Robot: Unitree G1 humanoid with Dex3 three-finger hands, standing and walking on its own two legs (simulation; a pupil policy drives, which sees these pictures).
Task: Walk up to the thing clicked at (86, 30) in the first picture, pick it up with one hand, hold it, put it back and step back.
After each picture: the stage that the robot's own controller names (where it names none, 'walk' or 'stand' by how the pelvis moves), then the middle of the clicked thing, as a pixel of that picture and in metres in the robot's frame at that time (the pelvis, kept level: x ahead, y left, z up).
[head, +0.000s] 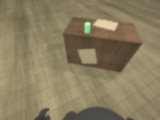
stand; (87, 27) +1.09 +0.07 -0.05
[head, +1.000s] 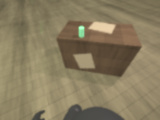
walk; (81, 32) +0.98 +0.16 -0.03
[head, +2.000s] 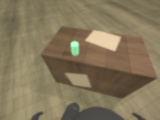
walk; (74, 48) +0.60 +0.19 -0.02
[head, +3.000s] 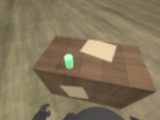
stand; (69, 61) +0.48 +0.20 -0.04
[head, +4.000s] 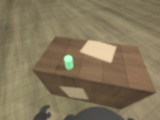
stand; (68, 62) +0.48 +0.19 -0.05
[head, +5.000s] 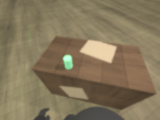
stand; (68, 62) +0.48 +0.20 -0.05
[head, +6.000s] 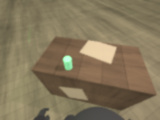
stand; (68, 63) +0.47 +0.20 -0.05
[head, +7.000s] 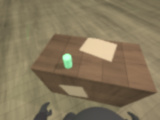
rise first; (67, 61) +0.47 +0.20 -0.05
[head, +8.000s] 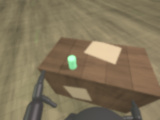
rise first; (72, 62) +0.48 +0.19 -0.05
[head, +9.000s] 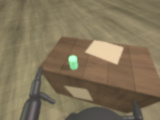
go down; (73, 62) +0.47 +0.19 -0.04
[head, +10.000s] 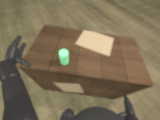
go down; (64, 57) +0.47 +0.18 -0.01
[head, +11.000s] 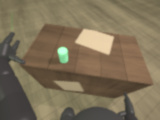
approach; (63, 55) +0.48 +0.18 -0.01
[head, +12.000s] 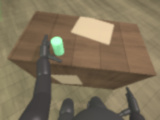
close in; (58, 46) +0.50 +0.19 +0.03
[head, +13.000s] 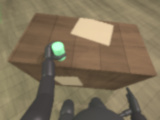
lift; (59, 51) +0.46 +0.18 +0.03
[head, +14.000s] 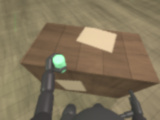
lift; (60, 64) +0.37 +0.19 +0.04
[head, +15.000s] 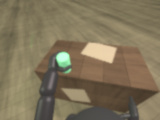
lift; (64, 63) +0.32 +0.16 +0.16
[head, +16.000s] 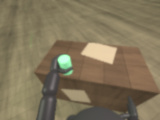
hold; (65, 65) +0.33 +0.16 +0.13
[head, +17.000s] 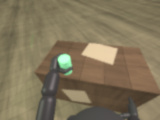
hold; (65, 65) +0.32 +0.16 +0.14
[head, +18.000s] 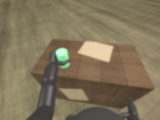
crouch; (63, 58) +0.38 +0.18 +0.13
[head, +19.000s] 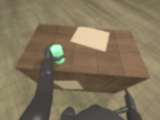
lower; (58, 54) +0.45 +0.19 +0.04
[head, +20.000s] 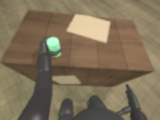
lower; (54, 47) +0.48 +0.19 +0.04
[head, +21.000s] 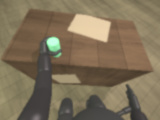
lower; (54, 47) +0.48 +0.19 +0.04
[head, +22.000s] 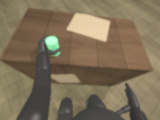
lower; (53, 46) +0.49 +0.19 +0.04
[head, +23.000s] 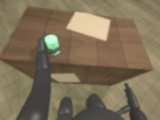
rest; (53, 45) +0.49 +0.19 +0.05
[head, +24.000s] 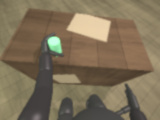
open; (55, 47) +0.49 +0.18 +0.04
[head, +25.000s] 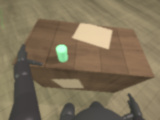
sink last; (62, 53) +0.47 +0.17 +0.01
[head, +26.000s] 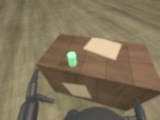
stand; (72, 59) +0.49 +0.18 +0.00
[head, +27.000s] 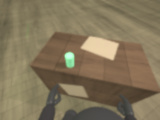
stand; (69, 60) +0.46 +0.18 -0.01
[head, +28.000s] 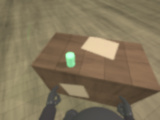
stand; (70, 60) +0.47 +0.17 -0.01
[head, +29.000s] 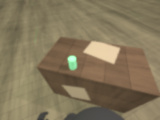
stand; (72, 63) +0.48 +0.17 -0.04
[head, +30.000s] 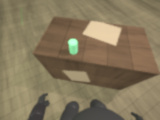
walk; (73, 47) +0.54 +0.14 -0.03
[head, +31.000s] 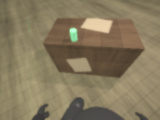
walk; (73, 35) +0.77 +0.21 -0.03
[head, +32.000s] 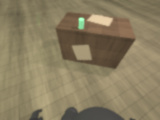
stand; (81, 23) +1.09 +0.16 -0.03
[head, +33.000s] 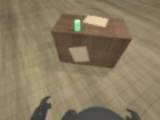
stand; (77, 25) +1.05 +0.19 -0.04
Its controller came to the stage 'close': yes
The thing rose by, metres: 0.20
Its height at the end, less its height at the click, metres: +0.00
